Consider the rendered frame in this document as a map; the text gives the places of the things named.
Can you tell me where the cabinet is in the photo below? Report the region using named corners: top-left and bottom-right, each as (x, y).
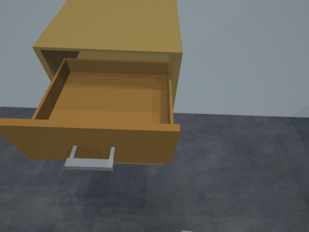
top-left (32, 0), bottom-right (183, 165)

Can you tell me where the drawer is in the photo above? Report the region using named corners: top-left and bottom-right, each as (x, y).
top-left (0, 58), bottom-right (180, 164)

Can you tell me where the handle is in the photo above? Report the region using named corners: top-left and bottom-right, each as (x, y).
top-left (65, 146), bottom-right (115, 171)

